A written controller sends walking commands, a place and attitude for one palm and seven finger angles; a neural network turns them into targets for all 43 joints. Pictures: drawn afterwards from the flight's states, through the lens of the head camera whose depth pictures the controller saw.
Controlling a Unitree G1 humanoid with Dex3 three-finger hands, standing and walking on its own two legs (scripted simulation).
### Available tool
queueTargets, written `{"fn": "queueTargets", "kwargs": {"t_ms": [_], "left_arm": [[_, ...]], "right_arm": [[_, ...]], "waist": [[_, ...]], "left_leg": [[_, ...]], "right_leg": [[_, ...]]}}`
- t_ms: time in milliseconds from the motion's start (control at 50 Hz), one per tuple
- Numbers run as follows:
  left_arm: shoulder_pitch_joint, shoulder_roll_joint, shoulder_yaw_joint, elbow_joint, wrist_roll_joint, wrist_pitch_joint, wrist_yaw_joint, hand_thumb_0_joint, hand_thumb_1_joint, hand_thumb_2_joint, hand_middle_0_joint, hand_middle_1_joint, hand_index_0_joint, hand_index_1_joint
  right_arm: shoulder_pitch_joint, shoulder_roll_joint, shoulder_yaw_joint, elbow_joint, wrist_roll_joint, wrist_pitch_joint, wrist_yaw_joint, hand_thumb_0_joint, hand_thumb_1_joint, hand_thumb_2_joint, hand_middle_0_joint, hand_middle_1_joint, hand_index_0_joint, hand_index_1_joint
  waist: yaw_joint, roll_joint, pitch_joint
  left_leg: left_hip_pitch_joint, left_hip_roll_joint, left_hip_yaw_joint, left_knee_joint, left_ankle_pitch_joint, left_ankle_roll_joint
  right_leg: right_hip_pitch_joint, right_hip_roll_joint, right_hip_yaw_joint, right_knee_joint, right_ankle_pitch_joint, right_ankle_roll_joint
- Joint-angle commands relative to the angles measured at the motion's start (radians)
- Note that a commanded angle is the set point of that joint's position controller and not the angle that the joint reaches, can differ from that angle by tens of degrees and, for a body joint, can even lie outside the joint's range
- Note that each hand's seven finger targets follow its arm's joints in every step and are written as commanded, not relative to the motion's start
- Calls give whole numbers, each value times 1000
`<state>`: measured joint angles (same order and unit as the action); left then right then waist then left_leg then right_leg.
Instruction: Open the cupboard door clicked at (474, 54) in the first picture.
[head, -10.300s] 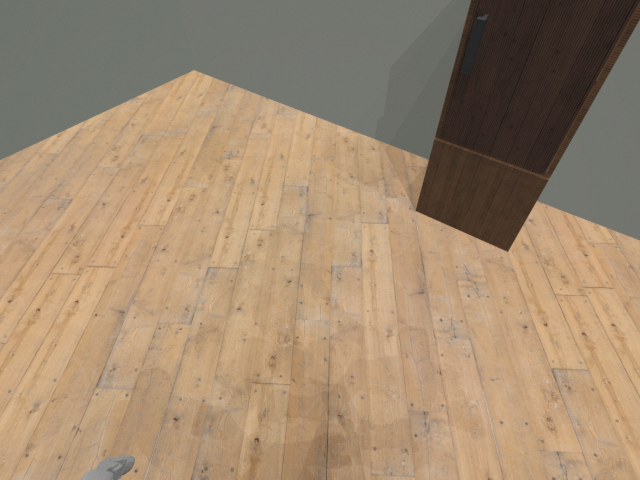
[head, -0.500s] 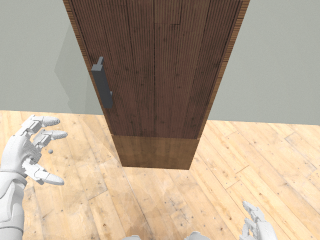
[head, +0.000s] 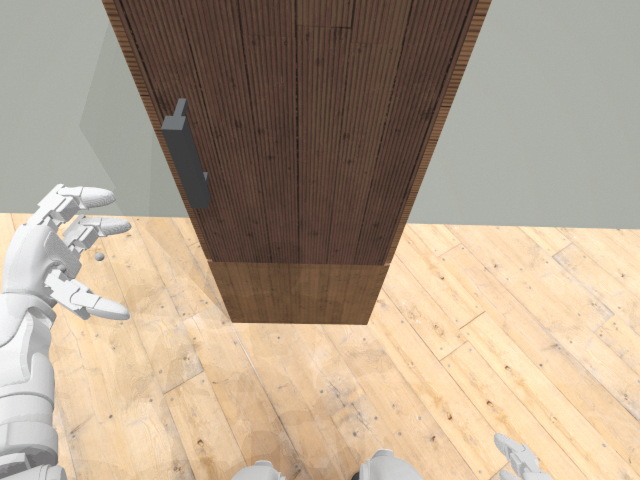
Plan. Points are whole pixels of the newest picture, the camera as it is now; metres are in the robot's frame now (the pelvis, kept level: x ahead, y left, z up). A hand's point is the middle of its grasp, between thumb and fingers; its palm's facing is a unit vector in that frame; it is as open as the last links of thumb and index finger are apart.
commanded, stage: move the hooked fingers beside the handle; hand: left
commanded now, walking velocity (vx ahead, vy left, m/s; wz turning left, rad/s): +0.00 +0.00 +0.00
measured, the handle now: (191, 156) +0.53 +0.21 +0.05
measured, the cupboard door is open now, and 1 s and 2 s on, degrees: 0 0 0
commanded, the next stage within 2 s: slide the fingers in behind the handle in 1.84 s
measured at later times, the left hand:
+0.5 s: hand (119, 216) +0.41 +0.27 +0.06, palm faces +0.03 -1.00 -0.02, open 14.0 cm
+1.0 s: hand (128, 178) +0.47 +0.28 +0.07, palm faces +0.02 -1.00 -0.02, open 14.0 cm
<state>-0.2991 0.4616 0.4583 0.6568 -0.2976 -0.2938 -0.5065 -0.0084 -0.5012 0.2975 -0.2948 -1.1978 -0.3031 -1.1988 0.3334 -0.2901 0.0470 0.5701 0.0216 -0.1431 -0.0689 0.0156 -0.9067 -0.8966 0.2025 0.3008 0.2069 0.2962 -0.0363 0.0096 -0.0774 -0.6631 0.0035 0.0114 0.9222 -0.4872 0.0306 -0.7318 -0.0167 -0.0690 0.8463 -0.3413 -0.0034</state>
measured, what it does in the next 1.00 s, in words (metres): stands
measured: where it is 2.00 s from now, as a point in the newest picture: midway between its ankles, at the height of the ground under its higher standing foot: outside the picture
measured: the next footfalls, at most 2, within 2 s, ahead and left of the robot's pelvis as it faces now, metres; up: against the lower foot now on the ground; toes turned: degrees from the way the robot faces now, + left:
none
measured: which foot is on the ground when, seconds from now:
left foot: down 0.00-1.00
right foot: down 0.00-1.00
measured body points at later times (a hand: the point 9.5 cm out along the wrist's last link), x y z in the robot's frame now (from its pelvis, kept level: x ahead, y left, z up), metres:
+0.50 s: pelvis +0.00 +0.00 -0.01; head +0.10 +0.01 +0.43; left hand +0.41 +0.33 +0.07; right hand +0.07 -0.27 -0.11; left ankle -0.02 +0.09 -0.69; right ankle +0.04 -0.12 -0.69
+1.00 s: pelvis -0.01 +0.00 -0.02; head +0.12 +0.02 +0.41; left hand +0.46 +0.33 +0.07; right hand +0.01 -0.28 -0.12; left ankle -0.02 +0.09 -0.69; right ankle +0.04 -0.12 -0.69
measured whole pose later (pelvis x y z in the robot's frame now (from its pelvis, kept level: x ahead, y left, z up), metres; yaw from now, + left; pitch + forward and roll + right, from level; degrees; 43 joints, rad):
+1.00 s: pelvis -0.01 +0.00 -0.02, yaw -2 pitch +20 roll -3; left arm -0.83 0.73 0.55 1.20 -0.14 -0.36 -0.51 -0.01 -0.50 0.30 -0.30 -1.20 -0.30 -1.20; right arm 0.38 -0.30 0.07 0.58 0.00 0.04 -0.05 0.01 -0.91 -0.90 0.20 0.30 0.21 0.30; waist -0.15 0.00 -0.07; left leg -0.87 0.03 0.01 1.02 -0.51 0.03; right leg -0.93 0.01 -0.07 0.91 -0.33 -0.01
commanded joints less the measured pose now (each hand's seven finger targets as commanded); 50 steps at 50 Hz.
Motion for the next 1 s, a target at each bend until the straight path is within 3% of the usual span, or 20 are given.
{"fn": "queueTargets", "kwargs": {"t_ms": [0,20,100,180,200,220,280,340,400,500,580,600,660,740,760,800,820,860,920,980], "left_arm": [[-344,301,75,-158,-16,-74,0,0,-500,300,-300,-1200,-300,-1200],[-347,289,68,-138,-15,-71,1,0,-500,300,-300,-1200,-300,-1200],[-433,339,83,-56,9,-71,3,0,-500,300,-300,-1200,-300,-1200],[-499,329,60,-72,18,-100,4,0,-500,300,-300,-1200,-300,-1200],[-503,361,82,-78,23,-107,5,0,-500,300,-300,-1200,-300,-1200],[-472,341,74,-57,20,-107,2,0,-500,300,-300,-1200,-300,-1200],[-469,359,99,36,13,-92,-2,0,-500,300,-300,-1200,-300,-1200],[-527,368,84,106,32,-76,-2,0,-500,300,-300,-1200,-300,-1200],[-624,425,103,101,57,-97,8,0,-500,300,-300,-1200,-300,-1200],[-692,432,98,100,61,-151,0,0,-500,300,-300,-1200,-300,-1200],[-726,441,96,183,63,-135,-14,0,-500,300,-300,-1200,-300,-1200],[-712,457,103,217,72,-124,-17,0,-500,300,-300,-1200,-300,-1200],[-754,464,82,260,98,-108,-11,0,-500,300,-300,-1200,-300,-1200],[-817,528,126,230,105,-138,7,0,-500,300,-300,-1200,-300,-1200],[-830,513,112,239,105,-144,9,0,-500,300,-300,-1200,-300,-1200],[-854,563,149,257,103,-156,8,0,-500,300,-300,-1200,-300,-1200],[-846,578,159,273,108,-154,8,0,-500,300,-300,-1200,-300,-1200],[-867,557,124,329,119,-136,3,0,-500,300,-300,-1200,-300,-1200],[-870,608,136,363,141,-118,-11,0,-500,300,-300,-1200,-300,-1200],[-921,608,123,366,140,-117,-21,0,-500,300,-300,-1200,-300,-1200]], "right_arm": [[41,-158,-69,-106,6,-30,-11,0,-900,-900,200,300,200,300],[43,-157,-69,-105,7,-26,-11,0,-900,-900,200,300,200,300],[58,-163,-67,-94,6,-9,-14,0,-900,-900,200,300,200,300],[71,-160,-69,-96,1,0,-9,0,-900,-900,200,300,200,300],[81,-163,-72,-89,0,5,-7,0,-900,-900,200,300,200,300],[84,-161,-72,-90,-1,10,-4,0,-900,-900,200,300,200,300],[92,-168,-71,-88,2,27,-2,0,-900,-900,200,300,200,300],[91,-172,-67,-88,6,44,1,0,-900,-900,200,300,200,300],[108,-174,-69,-84,0,57,-1,0,-900,-900,200,300,200,300],[130,-172,-73,-68,-5,75,2,0,-900,-900,200,300,200,300],[140,-178,-71,-55,-4,94,0,0,-900,-900,200,300,200,300],[143,-179,-70,-53,-4,100,0,0,-900,-900,200,300,200,300],[151,-183,-66,-53,-5,114,2,0,-900,-900,200,300,200,300],[169,-185,-68,-54,-12,128,4,0,-900,-900,200,300,200,300],[169,-182,-65,-55,-13,130,5,0,-900,-900,200,300,200,300],[181,-189,-65,-46,-16,138,5,0,-900,-900,200,300,200,300],[180,-190,-64,-47,-15,141,6,0,-900,-900,200,300,200,300],[183,-190,-57,-41,-13,151,5,0,-900,-900,200,300,200,300],[196,-198,-54,-46,-15,163,4,0,-900,-900,200,300,200,300],[206,-200,-51,-49,-19,171,2,0,-900,-900,200,300,200,300]], "waist": [[-8,83,-327],[-9,83,-326],[-19,70,-316],[-18,138,-390],[-14,135,-421],[-10,128,-430],[-19,56,-378],[-33,51,-316],[-37,79,-367],[-48,120,-455],[-61,111,-425],[-55,113,-416],[-72,99,-369],[-67,134,-458],[-76,129,-456],[-75,122,-483],[-75,122,-479],[-101,98,-419],[-95,127,-422],[-112,137,-434]], "left_leg": [[78,4,-45,-143,401,-37],[76,2,-44,-144,391,-35],[38,2,-42,-138,345,-27],[98,4,-48,-118,438,-37],[118,10,-51,-115,475,-43],[120,10,-49,-112,493,-43],[43,9,-40,-106,449,-29],[-18,5,-31,-119,340,-20],[-1,6,-35,-105,364,-18],[58,12,-39,-74,442,-23],[27,12,-43,-72,428,-18],[11,13,-37,-73,419,-16],[-20,14,-43,-80,364,-14],[8,13,-44,-63,397,-15],[1,12,-42,-59,397,-13],[2,16,-48,-48,420,-16],[-23,14,-41,-44,404,-11],[-68,14,-37,-46,351,-3],[-71,15,-38,-45,359,-4],[-71,17,-42,-33,366,-2]], "right_leg": [[241,37,32,-49,226,-30],[239,36,32,-50,222,-28],[229,36,39,-48,199,-29],[218,40,36,-26,240,-34],[224,41,36,-25,258,-31],[232,40,36,-25,271,-30],[240,43,39,-25,280,-28],[215,37,43,-37,224,-24],[212,40,48,-22,236,-27],[199,48,52,-6,273,-26],[185,48,48,-6,268,-28],[188,46,51,-10,270,-25],[150,44,44,-15,224,-23],[168,48,51,-1,246,-25],[168,49,52,-1,251,-24],[176,54,52,8,269,-25],[189,52,60,6,271,-24],[167,51,62,-6,245,-19],[156,52,60,0,244,-22],[138,55,60,5,248,-25]]}}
